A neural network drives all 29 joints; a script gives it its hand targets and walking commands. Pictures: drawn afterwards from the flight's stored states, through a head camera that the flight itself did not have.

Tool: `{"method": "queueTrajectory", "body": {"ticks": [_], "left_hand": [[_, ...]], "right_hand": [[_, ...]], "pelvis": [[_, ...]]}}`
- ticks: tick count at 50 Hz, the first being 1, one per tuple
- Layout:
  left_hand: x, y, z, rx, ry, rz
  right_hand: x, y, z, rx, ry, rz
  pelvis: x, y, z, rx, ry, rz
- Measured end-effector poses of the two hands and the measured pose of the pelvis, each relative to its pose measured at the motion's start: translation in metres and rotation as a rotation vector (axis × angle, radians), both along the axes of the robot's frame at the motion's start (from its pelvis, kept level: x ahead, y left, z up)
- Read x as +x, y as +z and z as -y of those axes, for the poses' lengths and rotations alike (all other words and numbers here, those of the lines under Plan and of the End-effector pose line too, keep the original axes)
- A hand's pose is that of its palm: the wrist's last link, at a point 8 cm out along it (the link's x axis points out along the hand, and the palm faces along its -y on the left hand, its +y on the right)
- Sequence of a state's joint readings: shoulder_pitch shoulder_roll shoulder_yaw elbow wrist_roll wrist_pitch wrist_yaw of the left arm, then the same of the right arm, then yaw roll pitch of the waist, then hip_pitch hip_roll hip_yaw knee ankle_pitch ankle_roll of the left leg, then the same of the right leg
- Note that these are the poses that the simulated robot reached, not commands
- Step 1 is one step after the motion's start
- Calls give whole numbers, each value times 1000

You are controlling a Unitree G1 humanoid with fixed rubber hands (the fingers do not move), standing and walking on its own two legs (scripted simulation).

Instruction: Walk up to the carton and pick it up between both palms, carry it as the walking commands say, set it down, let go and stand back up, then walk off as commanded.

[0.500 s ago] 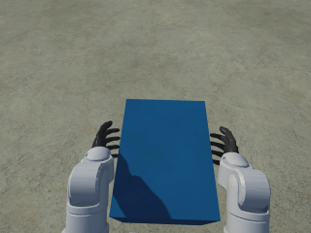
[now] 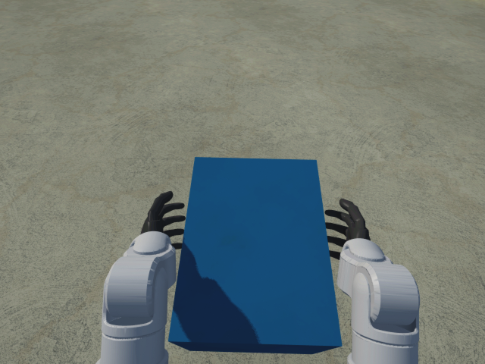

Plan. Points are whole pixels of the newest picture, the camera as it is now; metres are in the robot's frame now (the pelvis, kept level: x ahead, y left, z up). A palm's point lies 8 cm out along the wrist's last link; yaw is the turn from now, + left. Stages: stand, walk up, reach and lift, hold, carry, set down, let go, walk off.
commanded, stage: carry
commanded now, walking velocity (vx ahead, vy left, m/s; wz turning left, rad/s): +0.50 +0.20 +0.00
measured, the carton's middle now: (253, 255) +0.30 +0.00 +0.03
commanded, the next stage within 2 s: none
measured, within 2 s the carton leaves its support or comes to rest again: neither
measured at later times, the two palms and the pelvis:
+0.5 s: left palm (141, 120) +0.58 +0.25 +0.11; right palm (270, 122) +0.59 -0.03 +0.12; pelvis +0.31 +0.10 +0.01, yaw +1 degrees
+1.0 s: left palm (159, 77) +0.79 +0.27 +0.11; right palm (263, 83) +0.80 -0.02 +0.10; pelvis +0.52 +0.12 +0.01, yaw +2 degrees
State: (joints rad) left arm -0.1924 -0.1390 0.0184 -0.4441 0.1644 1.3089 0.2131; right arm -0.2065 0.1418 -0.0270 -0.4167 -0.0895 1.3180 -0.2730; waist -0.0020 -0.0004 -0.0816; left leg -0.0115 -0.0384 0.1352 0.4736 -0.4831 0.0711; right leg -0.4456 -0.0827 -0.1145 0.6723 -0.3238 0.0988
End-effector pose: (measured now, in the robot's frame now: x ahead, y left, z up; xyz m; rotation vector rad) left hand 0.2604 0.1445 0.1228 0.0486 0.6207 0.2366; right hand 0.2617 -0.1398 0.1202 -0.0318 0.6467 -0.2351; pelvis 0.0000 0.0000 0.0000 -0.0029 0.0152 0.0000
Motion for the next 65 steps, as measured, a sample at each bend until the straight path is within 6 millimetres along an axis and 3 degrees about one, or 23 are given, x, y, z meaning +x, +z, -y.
{"method": "queueTrajectory", "body": {"ticks": [4,7,13,18,27,35,42,45,50,58,65], "left_hand": [[58,-13,2,8,-13,-55],[92,-17,-7,18,-3,-106],[166,-5,-41,38,29,-82],[240,-12,-79,14,22,-9],[338,-4,-116,-18,13,-55],[413,7,-124,-15,15,-4],[484,-6,-112,4,6,-37],[509,-11,-110,6,6,-73],[534,-11,-122,19,26,-99],[574,0,-141,0,28,-32],[603,1,-130,5,22,-24]], "right_hand": [[58,-12,3,19,-10,-41],[96,-18,-6,31,0,-86],[175,-15,-41,39,24,-62],[247,-15,-79,19,17,7],[343,2,-116,-14,11,-41],[418,11,-124,-9,14,6],[487,-7,-112,15,7,-25],[512,-12,-110,23,5,-62],[540,-18,-122,29,21,-91],[580,-2,-141,5,23,-29],[607,-2,-130,11,17,-22]], "pelvis": [[55,-2,0,-9,15,-32],[87,5,-7,4,30,-57],[159,14,-37,13,41,-64],[232,-5,-74,4,34,-53],[330,17,-110,-24,18,-42],[411,14,-119,-24,13,10],[483,1,-111,-6,10,0],[502,6,-110,7,23,-25],[524,13,-118,14,40,-40],[565,13,-134,-9,34,-64],[595,10,-126,-4,29,-56]]}}
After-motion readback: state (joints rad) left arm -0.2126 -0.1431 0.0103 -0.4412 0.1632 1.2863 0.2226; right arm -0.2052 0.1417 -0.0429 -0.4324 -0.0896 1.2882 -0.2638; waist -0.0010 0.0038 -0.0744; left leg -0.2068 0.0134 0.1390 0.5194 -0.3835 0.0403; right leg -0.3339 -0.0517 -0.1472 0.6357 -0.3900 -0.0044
